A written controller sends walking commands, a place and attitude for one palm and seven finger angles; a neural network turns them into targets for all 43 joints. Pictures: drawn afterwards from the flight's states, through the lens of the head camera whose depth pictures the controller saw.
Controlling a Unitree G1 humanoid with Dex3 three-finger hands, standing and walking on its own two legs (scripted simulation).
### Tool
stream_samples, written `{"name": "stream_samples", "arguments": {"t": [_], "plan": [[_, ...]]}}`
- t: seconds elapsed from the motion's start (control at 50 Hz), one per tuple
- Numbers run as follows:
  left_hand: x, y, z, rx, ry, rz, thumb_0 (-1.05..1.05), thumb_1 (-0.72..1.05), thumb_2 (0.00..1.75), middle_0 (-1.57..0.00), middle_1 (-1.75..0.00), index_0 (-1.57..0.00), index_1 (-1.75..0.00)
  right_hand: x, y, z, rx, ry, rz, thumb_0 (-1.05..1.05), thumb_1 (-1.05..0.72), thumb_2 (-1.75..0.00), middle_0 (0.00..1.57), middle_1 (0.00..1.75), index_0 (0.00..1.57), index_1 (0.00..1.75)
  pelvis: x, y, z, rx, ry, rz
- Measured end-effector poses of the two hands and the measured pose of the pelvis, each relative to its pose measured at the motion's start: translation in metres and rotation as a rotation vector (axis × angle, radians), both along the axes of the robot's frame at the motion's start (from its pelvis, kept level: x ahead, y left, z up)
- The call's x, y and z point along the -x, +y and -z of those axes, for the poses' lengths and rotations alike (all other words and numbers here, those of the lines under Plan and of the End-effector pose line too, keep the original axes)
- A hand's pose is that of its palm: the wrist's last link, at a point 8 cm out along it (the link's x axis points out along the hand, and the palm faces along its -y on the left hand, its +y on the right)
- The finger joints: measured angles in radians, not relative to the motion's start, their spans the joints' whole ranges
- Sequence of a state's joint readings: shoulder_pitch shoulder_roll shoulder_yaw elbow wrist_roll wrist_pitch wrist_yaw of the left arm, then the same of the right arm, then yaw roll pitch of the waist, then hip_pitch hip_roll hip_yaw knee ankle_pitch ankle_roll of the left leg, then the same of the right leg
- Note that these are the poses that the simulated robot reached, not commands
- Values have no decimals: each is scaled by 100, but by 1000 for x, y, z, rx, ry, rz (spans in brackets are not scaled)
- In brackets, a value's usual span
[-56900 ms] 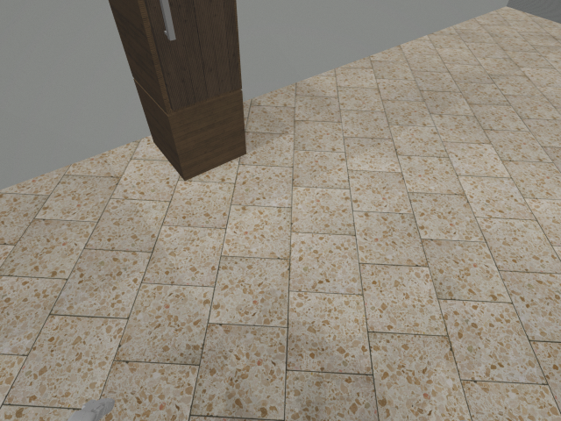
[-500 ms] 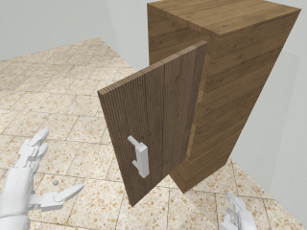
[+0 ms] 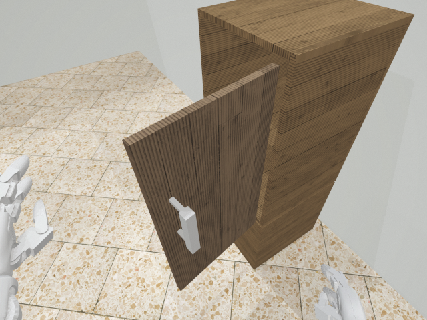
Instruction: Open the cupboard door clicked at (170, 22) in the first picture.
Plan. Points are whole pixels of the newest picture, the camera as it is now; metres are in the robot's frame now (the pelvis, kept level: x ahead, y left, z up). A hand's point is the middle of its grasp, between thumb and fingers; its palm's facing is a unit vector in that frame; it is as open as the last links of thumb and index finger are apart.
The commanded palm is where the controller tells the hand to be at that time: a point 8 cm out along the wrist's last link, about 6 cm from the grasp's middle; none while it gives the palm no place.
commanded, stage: draw the hand back to the body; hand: left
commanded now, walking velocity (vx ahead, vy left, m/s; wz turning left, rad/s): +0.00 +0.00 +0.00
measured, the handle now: (184, 225) +0.29 +0.10 +0.02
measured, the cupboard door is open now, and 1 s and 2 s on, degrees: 100 100 100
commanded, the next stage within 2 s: step back with the hand held close in 0.20 s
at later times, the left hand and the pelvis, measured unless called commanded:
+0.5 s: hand (47, 229) +0.19 +0.27 +0.15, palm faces +0.41 -0.78 -0.47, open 7.5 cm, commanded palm +0.12 +0.30 +0.17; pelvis -0.02 +0.00 +0.00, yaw +0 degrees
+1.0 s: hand out of the picture +0.09 +0.29 +0.15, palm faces +0.46 -0.74 -0.50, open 7.5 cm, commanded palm +0.03 +0.33 +0.17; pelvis -0.11 +0.02 -0.02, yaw +1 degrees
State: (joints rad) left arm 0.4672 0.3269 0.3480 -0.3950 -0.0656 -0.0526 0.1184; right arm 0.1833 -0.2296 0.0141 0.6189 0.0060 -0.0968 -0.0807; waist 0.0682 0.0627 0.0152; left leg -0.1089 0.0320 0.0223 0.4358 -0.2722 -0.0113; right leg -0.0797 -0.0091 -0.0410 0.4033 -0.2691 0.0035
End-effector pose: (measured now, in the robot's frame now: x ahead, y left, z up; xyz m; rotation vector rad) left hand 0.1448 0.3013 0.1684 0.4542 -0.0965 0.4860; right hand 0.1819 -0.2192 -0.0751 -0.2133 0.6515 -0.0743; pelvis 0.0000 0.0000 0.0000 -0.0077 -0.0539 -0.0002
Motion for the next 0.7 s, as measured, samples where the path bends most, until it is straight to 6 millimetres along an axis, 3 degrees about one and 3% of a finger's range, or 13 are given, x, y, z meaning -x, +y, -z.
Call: {"name": "stream_samples", "arguments": {"t": [0.1,0.44,0.56,0.7], "plan": [[1,-7,6,18,25,19,2,86,88,-21,-30,-21,-30,4,-3,1,8,12,4,1,-90,-90,20,30,20,30,1,-3,-1,0,-5,0],[1,-1,-10,-65,-11,35,2,88,89,-21,-30,-21,-30,15,-5,2,-1,42,20,1,-90,-90,20,30,20,30,12,-2,-2,11,20,-2],[-1,0,-1,-88,59,106,2,89,89,-21,-30,-21,-30,30,-12,0,30,81,81,1,-90,-90,20,30,20,30,25,7,-2,9,59,13],[17,8,-1,-124,64,161,2,88,89,-22,-30,-21,-30,58,-12,-4,60,103,139,1,-91,-90,20,30,20,30,45,19,1,7,66,24]]}}
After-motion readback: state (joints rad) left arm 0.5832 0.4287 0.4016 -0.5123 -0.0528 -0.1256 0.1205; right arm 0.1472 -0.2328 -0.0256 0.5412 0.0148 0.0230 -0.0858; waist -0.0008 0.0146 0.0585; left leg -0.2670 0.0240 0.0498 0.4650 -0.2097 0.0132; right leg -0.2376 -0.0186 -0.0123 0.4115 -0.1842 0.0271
